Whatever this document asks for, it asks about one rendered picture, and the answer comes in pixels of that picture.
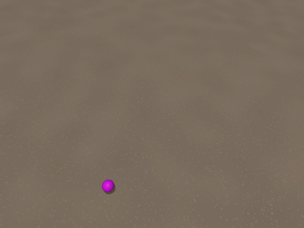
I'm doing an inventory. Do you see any ball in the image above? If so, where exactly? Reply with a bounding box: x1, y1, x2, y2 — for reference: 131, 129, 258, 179
102, 180, 114, 192

